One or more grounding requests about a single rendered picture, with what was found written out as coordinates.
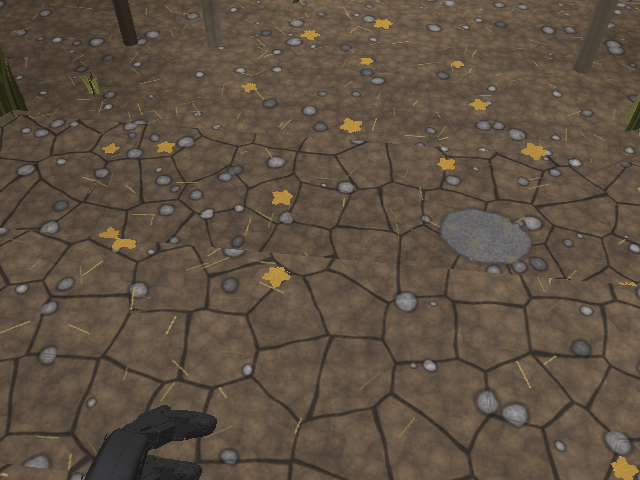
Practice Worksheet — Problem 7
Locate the robot left hand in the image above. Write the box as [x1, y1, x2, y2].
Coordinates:
[81, 405, 217, 480]

